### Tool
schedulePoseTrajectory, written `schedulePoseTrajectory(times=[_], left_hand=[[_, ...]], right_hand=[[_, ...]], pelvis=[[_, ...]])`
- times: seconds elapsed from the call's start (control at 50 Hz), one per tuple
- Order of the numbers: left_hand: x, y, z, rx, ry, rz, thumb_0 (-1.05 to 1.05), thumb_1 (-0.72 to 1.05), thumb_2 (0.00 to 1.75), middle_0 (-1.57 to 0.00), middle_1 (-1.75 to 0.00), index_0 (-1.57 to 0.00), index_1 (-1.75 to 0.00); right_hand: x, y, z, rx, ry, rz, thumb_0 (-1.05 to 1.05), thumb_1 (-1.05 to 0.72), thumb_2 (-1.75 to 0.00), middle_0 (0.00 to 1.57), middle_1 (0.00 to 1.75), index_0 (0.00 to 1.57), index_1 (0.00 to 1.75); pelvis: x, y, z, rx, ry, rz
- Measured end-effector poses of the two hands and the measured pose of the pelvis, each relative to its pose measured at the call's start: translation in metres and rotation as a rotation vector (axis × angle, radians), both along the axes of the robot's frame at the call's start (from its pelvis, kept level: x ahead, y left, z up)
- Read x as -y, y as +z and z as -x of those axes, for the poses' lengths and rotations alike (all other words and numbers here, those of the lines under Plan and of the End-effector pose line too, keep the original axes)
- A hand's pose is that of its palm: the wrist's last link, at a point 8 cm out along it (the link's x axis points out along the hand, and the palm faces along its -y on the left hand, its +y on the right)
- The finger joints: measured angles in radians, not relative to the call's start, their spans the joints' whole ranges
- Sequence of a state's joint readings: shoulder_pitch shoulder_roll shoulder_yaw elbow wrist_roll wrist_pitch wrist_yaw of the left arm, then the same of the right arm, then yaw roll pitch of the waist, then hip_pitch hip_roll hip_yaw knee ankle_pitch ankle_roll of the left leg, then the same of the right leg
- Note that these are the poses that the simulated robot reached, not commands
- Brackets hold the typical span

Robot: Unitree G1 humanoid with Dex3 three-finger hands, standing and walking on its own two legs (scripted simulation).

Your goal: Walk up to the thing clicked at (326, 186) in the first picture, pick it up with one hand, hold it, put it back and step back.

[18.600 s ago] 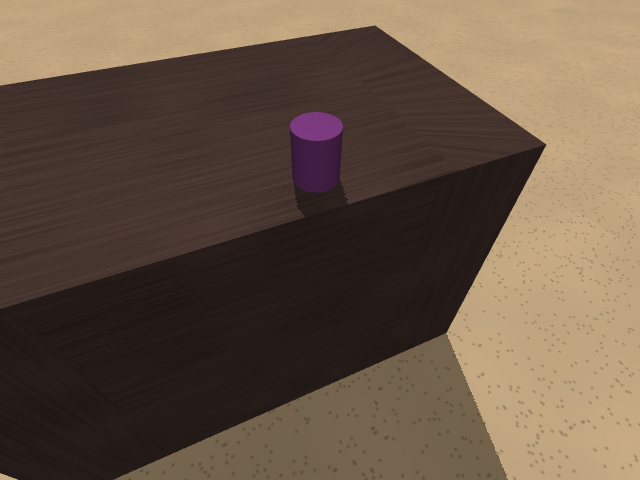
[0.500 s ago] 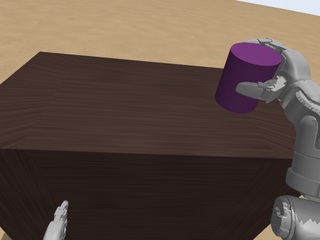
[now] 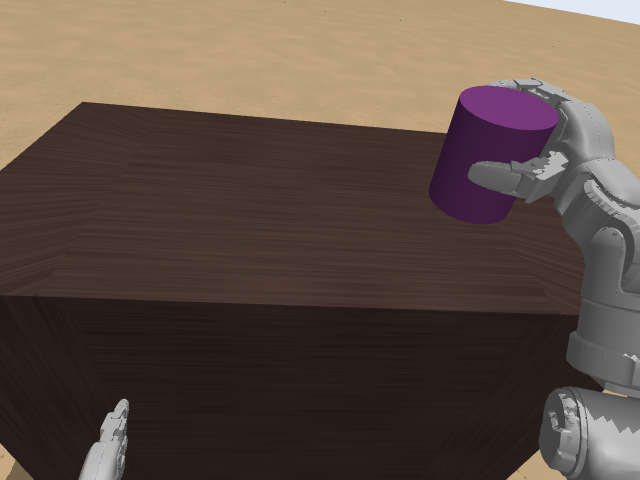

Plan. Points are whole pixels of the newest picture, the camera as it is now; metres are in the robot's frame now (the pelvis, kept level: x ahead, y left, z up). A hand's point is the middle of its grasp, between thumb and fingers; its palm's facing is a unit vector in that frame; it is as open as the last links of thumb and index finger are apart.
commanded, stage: crouch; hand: right
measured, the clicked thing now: (485, 156) +0.34 -0.14 +0.31
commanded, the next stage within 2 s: lower in 0.78 s
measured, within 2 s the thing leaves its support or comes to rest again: neither
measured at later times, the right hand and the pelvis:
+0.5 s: hand (450, 176) +0.41 -0.15 +0.25, palm faces +0.09 +1.00 -0.02, open 12.0 cm; pelvis +0.00 +0.00 +0.00, yaw +1 degrees
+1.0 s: hand (431, 194) +0.45 -0.15 +0.20, palm faces +0.07 +1.00 -0.02, open 12.0 cm; pelvis +0.01 +0.00 +0.00, yaw +2 degrees
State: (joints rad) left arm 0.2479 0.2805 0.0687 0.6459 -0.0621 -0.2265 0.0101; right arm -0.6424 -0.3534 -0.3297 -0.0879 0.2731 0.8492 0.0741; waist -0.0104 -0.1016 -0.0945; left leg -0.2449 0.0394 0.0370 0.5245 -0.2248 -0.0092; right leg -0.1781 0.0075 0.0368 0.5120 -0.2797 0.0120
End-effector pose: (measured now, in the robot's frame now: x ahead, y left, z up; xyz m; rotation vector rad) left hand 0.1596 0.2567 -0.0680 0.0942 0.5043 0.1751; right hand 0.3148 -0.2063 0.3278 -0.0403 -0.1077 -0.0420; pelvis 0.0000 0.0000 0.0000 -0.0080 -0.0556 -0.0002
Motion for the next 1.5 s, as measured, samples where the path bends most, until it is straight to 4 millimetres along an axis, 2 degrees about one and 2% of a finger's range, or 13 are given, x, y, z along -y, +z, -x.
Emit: schedulePoseTrajectory(times=[0.08, 0.22, 0.28, 0.4, 0.5, 0.62, 0.72, 0.86, 0.94, 1.08, 1.24, 1.36, 1.5], left_hand=[[-0.004, 0.003, -0.001, 0.007, 0.0, -0.013, -0.02, -0.52, 0.06, -0.04, -0.05, -0.04, -0.04], [0.001, -0.005, 0.012, -0.035, 0.003, -0.002, -0.02, -0.52, 0.05, -0.03, -0.05, -0.04, -0.03], [0.001, -0.007, 0.021, -0.052, 0.017, -0.008, -0.02, -0.51, 0.05, -0.04, -0.05, -0.04, -0.03], [0.0, -0.013, 0.033, -0.096, 0.051, -0.032, -0.02, -0.51, 0.06, -0.04, -0.05, -0.05, -0.04], [-0.012, -0.009, 0.029, -0.089, 0.103, -0.057, -0.02, -0.51, 0.06, -0.04, -0.05, -0.05, -0.04], [-0.013, -0.003, 0.022, -0.069, 0.098, -0.061, -0.02, -0.5, 0.05, -0.04, -0.05, -0.05, -0.04], [-0.007, -0.008, 0.025, -0.101, 0.091, -0.043, -0.01, -0.51, 0.05, -0.04, -0.05, -0.05, -0.04], [-0.007, -0.011, 0.027, -0.138, 0.1, -0.059, -0.01, -0.51, 0.06, -0.05, -0.05, -0.05, -0.04], [-0.009, -0.013, 0.023, -0.153, 0.109, -0.061, -0.02, -0.51, 0.06, -0.04, -0.05, -0.05, -0.04], [-0.011, -0.007, 0.016, -0.128, 0.116, -0.064, -0.01, -0.52, 0.06, -0.04, -0.04, -0.05, -0.04], [-0.014, -0.007, 0.023, -0.172, 0.124, -0.085, -0.01, -0.52, 0.06, -0.04, -0.04, -0.04, -0.04], [-0.011, -0.012, 0.024, -0.203, 0.136, -0.077, -0.01, -0.52, 0.06, -0.04, -0.04, -0.04, -0.04], [-0.008, -0.01, 0.02, -0.185, 0.142, -0.064, -0.01, -0.52, 0.06, -0.04, -0.04, -0.04, -0.04]], right_hand=[[0.0, -0.014, -0.009, -0.058, 0.002, -0.021, -0.01, 0.61, -0.9, 0.63, 1.07, 0.63, 1.06], [-0.002, -0.072, -0.033, -0.202, -0.023, -0.045, -0.01, 0.61, -0.89, 0.64, 1.07, 0.64, 1.05], [-0.002, -0.086, -0.041, -0.192, -0.042, -0.047, -0.01, 0.61, -0.89, 0.64, 1.07, 0.64, 1.05], [-0.006, -0.085, -0.057, -0.107, -0.048, -0.035, -0.01, 0.61, -0.9, 0.63, 1.07, 0.63, 1.06], [-0.007, -0.081, -0.074, -0.091, -0.044, -0.028, -0.01, 0.61, -0.9, 0.63, 1.08, 0.63, 1.06], [-0.008, -0.104, -0.088, -0.142, -0.018, -0.04, -0.01, 0.61, -0.9, 0.63, 1.08, 0.63, 1.07], [-0.004, -0.124, -0.091, -0.156, -0.032, -0.034, -0.01, 0.61, -0.9, 0.62, 1.08, 0.63, 1.07], [-0.003, -0.117, -0.099, -0.078, -0.045, -0.025, -0.01, 0.61, -0.91, 0.62, 1.09, 0.62, 1.07], [-0.005, -0.121, -0.107, -0.097, -0.031, -0.019, -0.01, 0.61, -0.9, 0.62, 1.09, 0.63, 1.07], [-0.007, -0.147, -0.113, -0.145, -0.022, -0.037, -0.01, 0.61, -0.91, 0.62, 1.09, 0.62, 1.08], [-0.006, -0.174, -0.113, -0.131, -0.032, -0.041, -0.01, 0.61, -0.91, 0.62, 1.09, 0.62, 1.08], [-0.007, -0.176, -0.118, -0.1, -0.033, -0.024, -0.01, 0.61, -0.91, 0.62, 1.1, 0.62, 1.08], [-0.009, -0.182, -0.119, -0.11, -0.029, -0.045, -0.01, 0.61, -0.91, 0.61, 1.1, 0.62, 1.08]], pelvis=[[-0.001, 0.0, 0.0, -0.001, 0.0, 0.001], [-0.004, 0.0, 0.004, -0.02, 0.006, 0.003], [-0.004, -0.001, 0.005, -0.027, 0.011, 0.004], [-0.003, -0.002, 0.005, -0.037, 0.019, 0.003], [-0.002, -0.002, 0.003, -0.045, 0.023, 0.002], [-0.002, -0.002, -0.001, -0.062, 0.03, 0.004], [-0.002, -0.002, -0.004, -0.075, 0.033, 0.003], [-0.002, -0.002, -0.007, -0.082, 0.03, 0.001], [0.0, -0.002, -0.01, -0.093, 0.032, 0.001], [0.0, -0.002, -0.014, -0.107, 0.035, 0.004], [0.0, -0.004, -0.014, -0.124, 0.04, 0.002], [0.002, -0.005, -0.014, -0.139, 0.044, -0.001], [0.003, -0.005, -0.015, -0.143, 0.045, 0.0]])
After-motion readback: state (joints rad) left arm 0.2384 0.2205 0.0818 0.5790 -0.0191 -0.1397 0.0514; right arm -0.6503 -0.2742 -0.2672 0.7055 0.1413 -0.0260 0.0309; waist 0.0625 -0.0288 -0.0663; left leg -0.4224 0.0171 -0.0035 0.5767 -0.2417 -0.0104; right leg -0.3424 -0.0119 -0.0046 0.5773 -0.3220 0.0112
